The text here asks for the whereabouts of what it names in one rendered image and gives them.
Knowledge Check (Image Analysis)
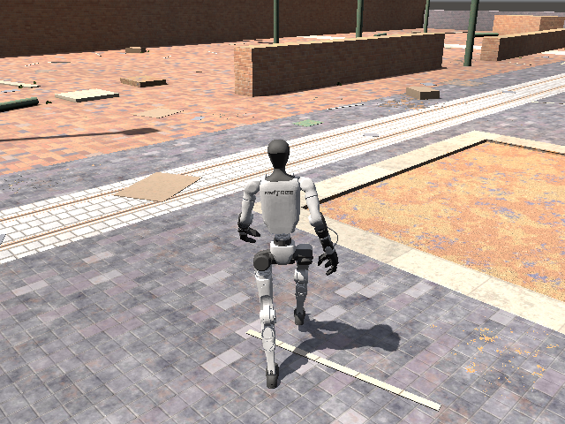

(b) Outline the robot right hand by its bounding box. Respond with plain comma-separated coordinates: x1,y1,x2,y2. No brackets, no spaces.
318,251,339,276

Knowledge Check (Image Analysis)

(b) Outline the robot thigh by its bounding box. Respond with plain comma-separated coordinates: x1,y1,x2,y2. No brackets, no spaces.
253,249,276,327
294,244,313,284

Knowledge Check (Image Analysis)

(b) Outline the right robot forearm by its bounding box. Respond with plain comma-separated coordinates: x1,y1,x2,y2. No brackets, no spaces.
314,212,335,254

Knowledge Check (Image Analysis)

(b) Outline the robot left hand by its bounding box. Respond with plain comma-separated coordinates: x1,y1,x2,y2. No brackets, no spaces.
239,227,260,243

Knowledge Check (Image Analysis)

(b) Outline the robot right thigh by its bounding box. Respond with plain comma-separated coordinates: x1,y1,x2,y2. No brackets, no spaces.
294,244,313,284

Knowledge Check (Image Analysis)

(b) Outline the robot left upper arm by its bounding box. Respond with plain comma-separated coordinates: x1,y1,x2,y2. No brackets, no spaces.
240,178,261,225

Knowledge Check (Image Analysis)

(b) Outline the robot left thigh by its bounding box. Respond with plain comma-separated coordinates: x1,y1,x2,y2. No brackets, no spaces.
253,249,276,327

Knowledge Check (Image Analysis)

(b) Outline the left robot forearm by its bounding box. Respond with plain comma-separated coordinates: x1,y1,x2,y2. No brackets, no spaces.
237,212,250,235

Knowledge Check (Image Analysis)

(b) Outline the robot right upper arm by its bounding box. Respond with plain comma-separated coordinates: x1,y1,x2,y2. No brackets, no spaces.
298,177,323,227

